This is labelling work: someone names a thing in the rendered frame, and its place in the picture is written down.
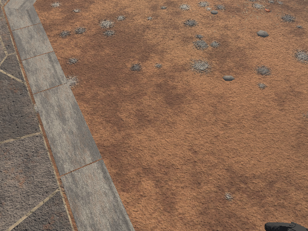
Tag robot right hand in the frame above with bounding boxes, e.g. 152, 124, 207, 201
265, 221, 308, 231

